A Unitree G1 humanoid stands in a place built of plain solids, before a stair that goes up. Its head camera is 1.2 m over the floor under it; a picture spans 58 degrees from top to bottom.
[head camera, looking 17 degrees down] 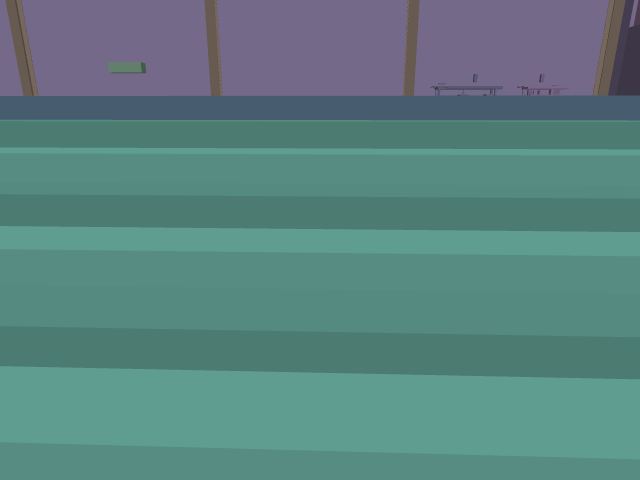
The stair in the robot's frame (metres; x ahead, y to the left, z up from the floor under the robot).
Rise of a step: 0.18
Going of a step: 0.41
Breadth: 7.50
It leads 2 degrees to the right of straight ahead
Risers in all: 7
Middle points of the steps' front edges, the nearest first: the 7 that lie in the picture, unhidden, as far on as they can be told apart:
1.08 -0.22 0.18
1.49 -0.24 0.37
1.91 -0.25 0.55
2.32 -0.26 0.74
2.73 -0.28 0.92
3.14 -0.29 1.11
3.55 -0.31 1.29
